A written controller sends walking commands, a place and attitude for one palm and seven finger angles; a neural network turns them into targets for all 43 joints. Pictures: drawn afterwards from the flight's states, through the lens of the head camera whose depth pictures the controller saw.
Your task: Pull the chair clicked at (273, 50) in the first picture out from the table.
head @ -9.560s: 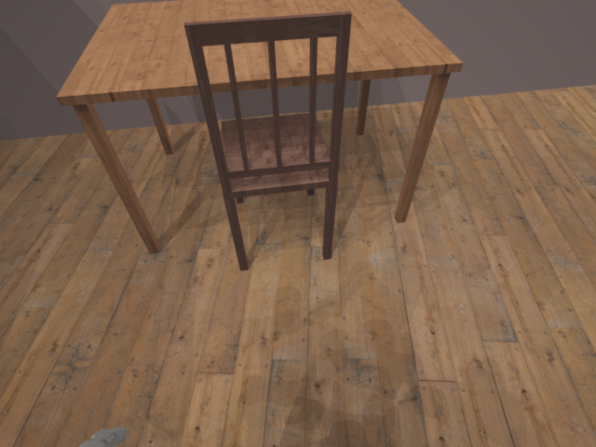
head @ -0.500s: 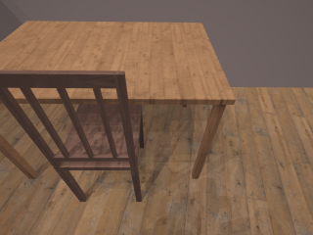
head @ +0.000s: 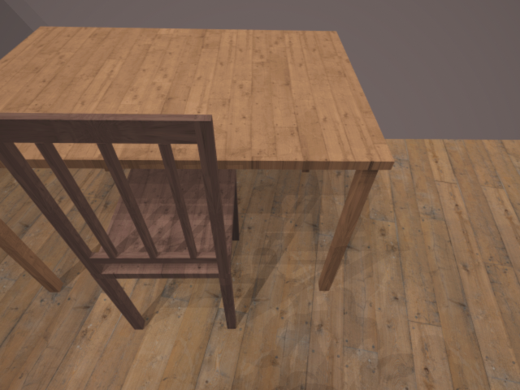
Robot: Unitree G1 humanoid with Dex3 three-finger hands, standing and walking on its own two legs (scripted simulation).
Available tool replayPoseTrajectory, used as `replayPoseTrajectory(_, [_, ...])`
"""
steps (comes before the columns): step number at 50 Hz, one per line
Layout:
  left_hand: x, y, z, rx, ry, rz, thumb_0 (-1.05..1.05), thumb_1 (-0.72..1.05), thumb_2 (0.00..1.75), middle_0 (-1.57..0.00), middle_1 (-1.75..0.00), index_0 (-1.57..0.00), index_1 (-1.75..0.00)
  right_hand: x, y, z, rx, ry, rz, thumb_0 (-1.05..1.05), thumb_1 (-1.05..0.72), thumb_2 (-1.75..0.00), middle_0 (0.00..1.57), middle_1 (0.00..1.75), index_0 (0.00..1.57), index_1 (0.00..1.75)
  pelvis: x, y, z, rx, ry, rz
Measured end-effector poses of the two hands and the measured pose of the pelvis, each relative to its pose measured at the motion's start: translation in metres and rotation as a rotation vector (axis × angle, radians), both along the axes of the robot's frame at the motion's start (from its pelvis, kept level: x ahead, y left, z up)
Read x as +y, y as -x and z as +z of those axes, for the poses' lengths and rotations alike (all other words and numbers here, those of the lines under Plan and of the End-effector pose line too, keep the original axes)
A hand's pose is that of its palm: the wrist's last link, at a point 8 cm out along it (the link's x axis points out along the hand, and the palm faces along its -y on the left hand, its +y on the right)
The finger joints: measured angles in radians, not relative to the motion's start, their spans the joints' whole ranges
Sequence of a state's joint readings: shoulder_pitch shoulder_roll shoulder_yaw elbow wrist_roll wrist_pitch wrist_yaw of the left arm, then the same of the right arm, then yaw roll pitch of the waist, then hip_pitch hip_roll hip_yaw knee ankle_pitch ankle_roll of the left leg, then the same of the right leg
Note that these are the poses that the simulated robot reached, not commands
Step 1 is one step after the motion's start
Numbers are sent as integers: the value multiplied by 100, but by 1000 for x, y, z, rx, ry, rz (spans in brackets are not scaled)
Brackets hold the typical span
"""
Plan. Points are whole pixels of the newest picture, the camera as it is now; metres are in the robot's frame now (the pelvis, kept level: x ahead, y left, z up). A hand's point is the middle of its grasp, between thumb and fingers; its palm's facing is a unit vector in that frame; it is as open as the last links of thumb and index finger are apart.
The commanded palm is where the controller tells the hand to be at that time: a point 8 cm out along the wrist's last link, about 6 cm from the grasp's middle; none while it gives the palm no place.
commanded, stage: look again from close up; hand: left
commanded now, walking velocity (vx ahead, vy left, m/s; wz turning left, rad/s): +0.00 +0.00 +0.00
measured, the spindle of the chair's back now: (133, 209) +0.47 +0.31 -0.06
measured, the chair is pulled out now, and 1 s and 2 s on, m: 0.00 0.00 0.00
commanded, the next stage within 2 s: shuffle to correct the standing spot in 0.46 s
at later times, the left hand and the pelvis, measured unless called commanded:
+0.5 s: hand out of the picture -0.01 +0.19 -0.18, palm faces +0.02 -0.98 -0.19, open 7.4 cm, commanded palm none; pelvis +0.00 +0.01 +0.00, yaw +0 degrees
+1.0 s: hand out of the picture -0.01 +0.15 -0.19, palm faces +0.09 -0.98 -0.19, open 7.4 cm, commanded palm none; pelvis +0.05 +0.00 -0.01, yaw +2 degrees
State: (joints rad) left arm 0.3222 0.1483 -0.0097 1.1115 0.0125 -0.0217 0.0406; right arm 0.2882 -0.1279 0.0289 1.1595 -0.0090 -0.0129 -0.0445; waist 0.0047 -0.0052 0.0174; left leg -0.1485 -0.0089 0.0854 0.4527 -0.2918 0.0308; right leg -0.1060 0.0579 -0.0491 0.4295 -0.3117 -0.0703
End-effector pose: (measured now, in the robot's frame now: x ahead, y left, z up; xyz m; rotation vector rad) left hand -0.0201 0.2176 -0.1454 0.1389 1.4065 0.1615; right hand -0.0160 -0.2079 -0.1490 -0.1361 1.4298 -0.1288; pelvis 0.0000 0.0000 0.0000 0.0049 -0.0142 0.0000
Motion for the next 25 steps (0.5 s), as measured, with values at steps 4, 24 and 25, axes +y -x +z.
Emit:
replayPoseTrajectory(4, [2,0,0,-3,4,-2,1,91,90,-20,-30,-20,-30,4,2,0,-1,-1,0,0,-91,-90,20,30,20,30,3,1,0,0,-1,0])
replayPoseTrajectory(24, [17,-2,0,-4,0,-8,1,91,90,-20,-30,-20,-30,4,-7,4,-26,26,8,0,-91,-90,20,30,20,30,14,4,1,5,-2,-4])
replayPoseTrajectory(25, [18,-2,0,-4,-1,-9,1,91,90,-20,-30,-20,-30,3,-8,4,-29,27,9,0,-91,-90,20,30,20,30,14,4,1,6,-2,-4])
